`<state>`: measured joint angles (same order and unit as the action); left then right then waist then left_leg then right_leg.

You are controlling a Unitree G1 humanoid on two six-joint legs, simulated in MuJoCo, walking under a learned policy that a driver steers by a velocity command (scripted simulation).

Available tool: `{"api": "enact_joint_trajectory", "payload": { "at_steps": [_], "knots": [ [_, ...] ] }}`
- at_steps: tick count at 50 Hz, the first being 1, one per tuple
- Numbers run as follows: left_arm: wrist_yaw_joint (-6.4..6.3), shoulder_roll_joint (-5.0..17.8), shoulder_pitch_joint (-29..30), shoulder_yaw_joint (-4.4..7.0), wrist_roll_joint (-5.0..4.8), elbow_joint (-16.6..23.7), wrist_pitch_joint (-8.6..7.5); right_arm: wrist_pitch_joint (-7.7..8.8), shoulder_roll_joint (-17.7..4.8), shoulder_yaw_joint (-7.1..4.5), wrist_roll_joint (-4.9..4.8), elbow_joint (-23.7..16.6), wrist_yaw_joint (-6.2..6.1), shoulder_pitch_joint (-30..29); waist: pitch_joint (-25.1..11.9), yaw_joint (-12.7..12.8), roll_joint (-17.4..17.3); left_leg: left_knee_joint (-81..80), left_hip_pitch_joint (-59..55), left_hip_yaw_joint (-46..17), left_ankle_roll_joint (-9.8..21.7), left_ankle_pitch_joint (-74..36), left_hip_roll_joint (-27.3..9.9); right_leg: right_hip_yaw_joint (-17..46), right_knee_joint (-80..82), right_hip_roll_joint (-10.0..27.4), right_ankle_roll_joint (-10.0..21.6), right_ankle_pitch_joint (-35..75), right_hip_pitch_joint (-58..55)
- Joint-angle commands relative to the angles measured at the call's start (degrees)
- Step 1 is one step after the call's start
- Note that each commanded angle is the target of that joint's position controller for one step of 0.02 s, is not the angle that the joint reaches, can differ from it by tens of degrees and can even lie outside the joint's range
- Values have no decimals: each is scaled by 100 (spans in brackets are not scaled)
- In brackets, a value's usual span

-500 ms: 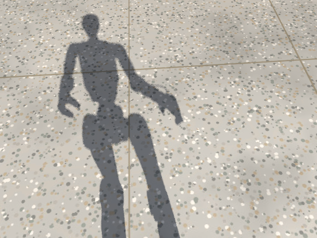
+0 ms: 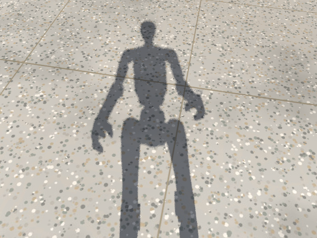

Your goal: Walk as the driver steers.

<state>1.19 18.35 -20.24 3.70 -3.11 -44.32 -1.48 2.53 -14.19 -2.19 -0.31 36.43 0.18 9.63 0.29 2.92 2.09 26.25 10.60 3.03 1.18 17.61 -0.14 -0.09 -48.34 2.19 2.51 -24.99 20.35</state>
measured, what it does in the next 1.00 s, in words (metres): walks ahead, turning right: right foot, then left foot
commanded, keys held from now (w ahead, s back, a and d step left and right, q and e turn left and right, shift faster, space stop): w+e+shift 0.52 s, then w+q+shift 0.44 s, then q+shift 0.04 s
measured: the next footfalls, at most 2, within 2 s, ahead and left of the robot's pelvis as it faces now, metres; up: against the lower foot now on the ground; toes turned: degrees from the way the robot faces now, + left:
right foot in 0.38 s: +0.38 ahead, -0.16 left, +0.00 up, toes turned -23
left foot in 0.88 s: +0.86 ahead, -0.23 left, +0.00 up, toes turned -24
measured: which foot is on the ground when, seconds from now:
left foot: down 0.00-0.36, up 0.38-0.86, down 0.88-1.00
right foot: up 0.00-0.36, down 0.38-0.90, up 0.92-1.00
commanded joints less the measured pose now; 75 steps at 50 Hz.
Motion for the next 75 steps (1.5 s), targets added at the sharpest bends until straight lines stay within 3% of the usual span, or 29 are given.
{"api": "enact_joint_trajectory", "payload": {
  "at_steps": [1,4,13,16,18,19,20,21,22,24,27,31,38,43,44,45,46,48,50,55,58,62,64,65,66,67,69,71,75],
  "knots": [
    [2,567,951,119,-49,849,-223,312,-818,-321,15,34,-27,935,307,-761,-1206,-1661,-2284,-2340,897,1818,-2015,700,-1966,377,-42,442,3787],
    [33,358,755,92,35,686,-122,390,-542,-263,77,112,-13,710,618,-514,-931,-1887,-1513,-924,534,110,-1566,672,-2234,518,-209,1526,3464],
    [310,-80,1919,-150,29,1202,-137,383,-998,-331,88,576,-110,1190,1305,-682,-380,-2180,-1155,1106,181,-2546,-1313,-450,-32,349,94,2806,2654],
    [359,228,1724,-28,-61,1310,-125,209,-1507,-410,85,612,-201,1169,655,-235,-912,-1032,-1809,1332,78,-7172,-1441,-1103,283,-330,499,2133,1533],
    [307,826,211,259,-86,1045,21,98,-1822,-487,6,452,-183,814,-285,708,-1297,957,-1587,1253,235,-8657,-1612,-1105,159,-663,816,1438,-386],
    [213,1309,-1123,528,-34,706,115,146,-1785,-474,-62,324,-144,570,-878,1368,-1008,2646,-485,1127,221,-7767,-1401,-707,691,-754,1078,1538,-2480],
    [90,1429,-1475,544,-67,423,219,295,-914,-227,27,307,-91,624,-661,1155,249,4981,1400,880,1,-1241,-497,454,810,-238,1277,1177,-3745],
    [100,1690,-867,498,127,750,28,578,-211,35,-93,-229,-37,1199,-1483,126,1705,6846,3506,-319,-128,1628,477,4175,2190,1021,2544,-980,-4831],
    [117,1148,-889,392,182,901,-115,826,-903,-24,-143,-417,-14,377,-1688,637,611,6556,3755,-1295,146,910,192,5073,3296,1216,2282,-1913,-4529],
    [154,911,-403,311,245,899,-325,881,-947,-44,-198,-511,-62,43,-277,-31,-826,5500,3474,-1230,230,179,-230,4390,3662,1052,1834,-1154,-2604],
    [38,537,497,174,298,1052,-354,595,-949,-97,0,-204,-35,661,276,-681,-387,4520,2647,-1167,-125,-251,-668,2875,3783,357,1691,-13,-893],
    [-117,311,220,19,276,711,-426,405,-587,73,144,-396,-30,-162,735,-257,63,2941,2457,-392,-440,-1905,-813,1126,3875,-134,1286,1766,126],
    [-107,583,-629,0,273,64,-498,572,-574,93,-229,-646,256,-1603,961,540,45,235,2796,-81,80,-3352,-261,389,4235,538,730,2815,-1991],
    [-276,1011,16,85,722,136,-239,403,-1240,-272,-314,-272,336,550,-731,-904,750,975,973,399,613,-1771,601,-108,1436,838,264,9117,-3357],
    [-299,1124,577,110,701,311,-186,303,-1411,-360,-290,75,267,1985,-1157,-1679,467,788,-635,98,760,-1926,403,-319,-381,728,173,9018,-2412],
    [-258,463,391,-70,801,474,-264,214,-1651,-378,-228,337,208,2700,-1518,-1547,-1215,1347,-2660,-1046,1192,-909,-140,-150,-2938,-40,-9,3909,-159],
    [-100,-61,-323,-290,299,712,-504,307,-1635,-387,-65,231,239,2381,-2101,-800,-2665,-159,-4037,-5032,2425,1796,-1454,694,-4490,-989,-344,-504,2175],
    [26,645,802,-231,80,986,-815,319,-1041,-307,71,38,166,1878,-1030,-962,-564,-1184,-2895,-5025,1808,2031,-1336,1137,-3645,-374,178,512,2524],
    [-40,494,1176,-229,350,1086,-877,386,-1143,-321,60,-131,236,1070,7,-342,485,-1242,-1043,-4086,1811,-835,-872,1046,-2721,-218,98,541,1960],
    [-122,301,1465,-268,625,1357,-652,217,-1172,-311,-156,-32,-23,593,387,-79,-26,-932,1104,-2065,1339,-4917,238,228,-85,-446,-604,1241,765],
    [-100,83,1865,-267,474,1514,-592,-86,-1324,-436,-197,309,-221,1189,-257,-487,-457,-518,1427,-2105,487,-3777,684,91,1547,-1141,-626,3143,-578],
    [-173,475,2008,-48,318,1641,-596,-247,-1050,-430,-151,256,-355,946,-344,-388,-917,466,704,-2881,139,-2322,602,800,2510,-906,-570,3644,-879],
    [-239,543,667,21,427,1284,-609,-273,-712,-328,-83,55,-303,730,-1393,180,-539,2701,625,-2359,-196,-1180,904,1134,2735,-12,-214,4707,-2563],
    [-280,602,318,-23,448,1284,-524,-319,-113,-114,128,-65,-281,1090,-1937,16,536,4172,1654,-1720,-280,2656,1320,2279,1775,1279,134,7670,-3748],
    [-220,537,310,-79,633,1361,-425,-310,-420,-142,-70,-1,-168,2568,-2796,-618,1550,5544,2187,-2045,-439,3201,1157,3999,1581,2693,1215,8110,-4394],
    [-240,758,879,76,453,1372,-309,-389,-1068,-245,-169,46,-90,2649,-2722,-678,1272,6446,2634,-1559,-665,2186,484,4487,1974,2948,1785,5404,-4013],
    [-381,147,1543,-94,431,1613,-127,-563,-1528,-417,-159,-62,-177,1163,-1366,-345,-157,5909,2672,-1028,-745,859,30,2881,2790,1626,1134,2147,-2151],
    [-367,305,1812,-61,460,1448,-38,-673,-1267,-361,-112,-295,-241,817,-436,-464,-87,5069,2198,-799,-708,670,-121,1766,3143,1007,880,2507,-721],
    [-321,492,1423,98,486,1007,-61,-546,-749,-213,-66,-512,-235,659,-659,-359,313,4084,2227,-603,-650,578,-411,1061,3323,1246,1263,3709,-1071]
  ]
}}
Keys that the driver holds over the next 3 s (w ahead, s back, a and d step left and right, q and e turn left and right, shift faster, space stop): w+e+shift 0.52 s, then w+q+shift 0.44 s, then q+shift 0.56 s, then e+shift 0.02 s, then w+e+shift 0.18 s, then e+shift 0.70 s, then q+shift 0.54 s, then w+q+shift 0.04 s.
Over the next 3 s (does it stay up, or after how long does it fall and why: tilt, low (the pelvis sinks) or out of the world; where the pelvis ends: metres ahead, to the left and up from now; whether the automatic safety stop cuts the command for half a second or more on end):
stays up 1.24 -0.31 0.00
